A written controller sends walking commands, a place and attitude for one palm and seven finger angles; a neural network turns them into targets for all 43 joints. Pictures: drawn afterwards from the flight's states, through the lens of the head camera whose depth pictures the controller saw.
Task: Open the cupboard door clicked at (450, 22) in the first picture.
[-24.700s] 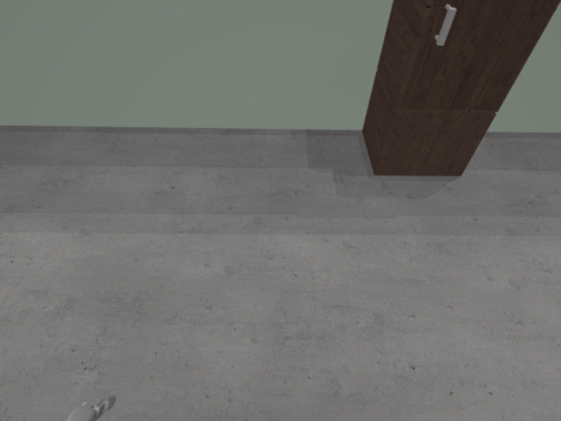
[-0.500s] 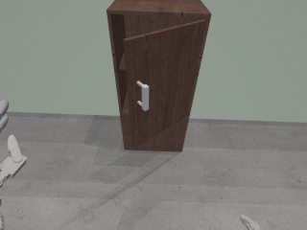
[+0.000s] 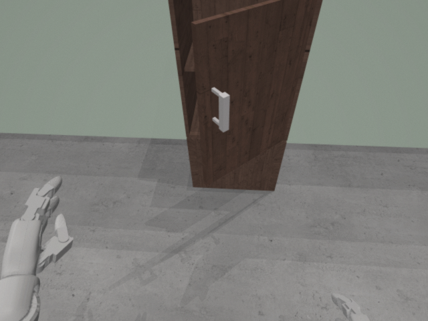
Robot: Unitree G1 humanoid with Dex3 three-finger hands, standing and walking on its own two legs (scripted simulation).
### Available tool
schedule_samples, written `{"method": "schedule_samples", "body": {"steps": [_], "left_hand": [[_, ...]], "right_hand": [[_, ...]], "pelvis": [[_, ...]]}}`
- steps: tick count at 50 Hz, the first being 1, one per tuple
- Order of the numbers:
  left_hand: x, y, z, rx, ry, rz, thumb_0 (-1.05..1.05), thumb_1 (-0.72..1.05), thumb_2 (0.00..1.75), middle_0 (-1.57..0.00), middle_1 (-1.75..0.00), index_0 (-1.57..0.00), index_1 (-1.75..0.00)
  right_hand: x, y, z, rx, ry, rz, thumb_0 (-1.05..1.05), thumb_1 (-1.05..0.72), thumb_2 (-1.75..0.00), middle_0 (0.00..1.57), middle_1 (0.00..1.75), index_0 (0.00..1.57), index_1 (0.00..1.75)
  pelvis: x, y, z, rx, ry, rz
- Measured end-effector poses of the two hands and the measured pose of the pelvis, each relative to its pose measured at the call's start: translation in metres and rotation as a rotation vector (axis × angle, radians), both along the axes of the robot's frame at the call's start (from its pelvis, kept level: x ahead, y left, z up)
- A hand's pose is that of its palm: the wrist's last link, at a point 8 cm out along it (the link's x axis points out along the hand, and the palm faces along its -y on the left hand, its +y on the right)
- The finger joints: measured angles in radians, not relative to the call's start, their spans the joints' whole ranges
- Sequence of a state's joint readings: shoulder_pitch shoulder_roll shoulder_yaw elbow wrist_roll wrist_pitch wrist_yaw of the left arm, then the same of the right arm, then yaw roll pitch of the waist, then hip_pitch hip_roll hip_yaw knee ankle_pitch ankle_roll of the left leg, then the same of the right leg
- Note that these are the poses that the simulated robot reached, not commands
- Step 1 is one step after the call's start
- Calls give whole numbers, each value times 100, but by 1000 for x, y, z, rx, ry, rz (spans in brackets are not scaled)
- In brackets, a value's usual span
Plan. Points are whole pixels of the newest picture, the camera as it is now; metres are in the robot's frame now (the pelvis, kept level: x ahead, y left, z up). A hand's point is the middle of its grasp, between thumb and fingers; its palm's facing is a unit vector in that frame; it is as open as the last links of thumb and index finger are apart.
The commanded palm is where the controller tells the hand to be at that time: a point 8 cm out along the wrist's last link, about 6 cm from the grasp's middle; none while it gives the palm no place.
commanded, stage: let the arm hang, fingers relaxed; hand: left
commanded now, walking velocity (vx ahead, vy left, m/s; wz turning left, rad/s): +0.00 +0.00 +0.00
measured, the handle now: (219, 109) +0.66 +0.02 +0.03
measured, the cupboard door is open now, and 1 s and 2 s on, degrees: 41 41 41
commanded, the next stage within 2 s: look to check the result in 1.02 s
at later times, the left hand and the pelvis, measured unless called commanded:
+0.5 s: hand out of the picture +0.04 +0.19 -0.14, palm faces +0.03 -0.96 -0.28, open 7.2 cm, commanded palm none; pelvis +0.00 -0.02 +0.02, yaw +1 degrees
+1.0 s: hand out of the picture +0.05 +0.20 -0.14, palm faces +0.02 -0.97 -0.26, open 7.4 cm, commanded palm none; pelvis +0.00 +0.00 +0.03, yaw +1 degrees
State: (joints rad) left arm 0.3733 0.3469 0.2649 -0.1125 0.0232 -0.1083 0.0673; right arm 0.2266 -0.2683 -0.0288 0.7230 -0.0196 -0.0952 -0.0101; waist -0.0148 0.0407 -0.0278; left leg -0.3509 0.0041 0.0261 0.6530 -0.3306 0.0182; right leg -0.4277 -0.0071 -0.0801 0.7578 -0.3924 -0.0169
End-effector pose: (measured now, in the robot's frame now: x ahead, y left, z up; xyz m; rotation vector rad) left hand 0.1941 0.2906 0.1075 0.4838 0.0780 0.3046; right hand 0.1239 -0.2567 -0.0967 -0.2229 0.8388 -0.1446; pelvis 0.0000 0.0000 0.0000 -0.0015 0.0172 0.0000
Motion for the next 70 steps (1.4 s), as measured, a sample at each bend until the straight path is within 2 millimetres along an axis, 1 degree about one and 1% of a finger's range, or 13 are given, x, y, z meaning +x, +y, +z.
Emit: {"method": "schedule_samples", "body": {"steps": [2, 5, 8, 10, 14, 18, 21, 26, 33, 44, 51, 59, 70], "left_hand": [[0, -4, -66, -102, 278, 40, 0, 90, 90, -20, -30, -20, -30], [-26, -34, -147, -235, 627, 56, 1, 91, 90, -20, -30, -20, -29], [-69, -75, -202, -338, 863, 38, 1, 91, 90, -20, -30, -20, -29], [-103, -98, -222, -403, 991, 42, 1, 91, 90, -20, -30, -20, -29], [-128, -90, -222, -435, 1022, 144, -5, 99, 89, -21, -30, -21, -30], [-147, -73, -222, -412, 1097, 202, -4, 98, 89, -21, -30, -21, -30], [-157, -63, -218, -394, 1136, 232, -2, 95, 89, -21, -30, -21, -30], [-164, -51, -212, -371, 1163, 256, 0, 93, 90, -21, -30, -21, -30], [-163, -44, -209, -365, 1162, 260, 1, 91, 90, -20, -30, -20, -30], [-156, -44, -215, -386, 1162, 232, 1, 91, 90, -20, -30, -20, -30], [-153, -40, -216, -388, 1170, 227, 1, 91, 90, -21, -30, -21, -30], [-148, -27, -213, -368, 1172, 240, 1, 91, 90, -21, -30, -21, -30], [-132, -11, -205, -332, 1148, 251, 1, 91, 90, -21, -30, -20, -30]], "right_hand": [[-5, 1, -12, 11, 59, 0, 1, -90, -89, 20, 30, 21, 30], [-19, 5, -22, 27, 134, 7, 1, -91, -89, 20, 30, 20, 30], [-36, 3, -32, 52, 221, -1, 1, -91, -89, 20, 30, 21, 30], [-48, 1, -35, 63, 286, -26, 1, -91, -89, 20, 30, 21, 30], [-72, -1, -34, 57, 420, -36, 1, -91, -89, 20, 30, 21, 30], [-91, -1, -32, 49, 489, -55, 1, -91, -89, 20, 30, 20, 30], [-100, 1, -31, 53, 513, -64, 1, -91, -89, 20, 30, 20, 30], [-107, 6, -32, 66, 526, -67, 1, -91, -89, 20, 30, 20, 30], [-109, 10, -32, 72, 526, -68, 1, -91, -89, 20, 30, 20, 30], [-110, 8, -26, 45, 529, -80, 0, -91, -89, 20, 30, 20, 30], [-105, 5, -22, 24, 525, -84, 0, -91, -89, 20, 30, 20, 30], [-90, 2, -20, 7, 508, -72, 0, -91, -89, 20, 30, 20, 30], [-59, -6, -17, -13, 465, -50, 0, -91, -89, 20, 30, 21, 30]], "pelvis": [[-1, 2, -1, 20, 5, 11], [-2, -3, 0, 41, 2, 13], [-1, -14, -3, 63, -6, -5], [0, -18, 0, 46, -18, 1], [1, -22, 9, 13, -20, 32], [2, -22, 14, 5, -27, 33], [2, -20, 19, 4, -31, 28], [0, -16, 22, 4, -39, 22], [-1, -11, 24, 6, -47, 18], [0, -5, 25, 6, -48, 15], [2, -1, 26, 6, -46, 15], [6, 2, 27, 6, -40, 17], [13, 3, 28, 7, -34, 21]]}}
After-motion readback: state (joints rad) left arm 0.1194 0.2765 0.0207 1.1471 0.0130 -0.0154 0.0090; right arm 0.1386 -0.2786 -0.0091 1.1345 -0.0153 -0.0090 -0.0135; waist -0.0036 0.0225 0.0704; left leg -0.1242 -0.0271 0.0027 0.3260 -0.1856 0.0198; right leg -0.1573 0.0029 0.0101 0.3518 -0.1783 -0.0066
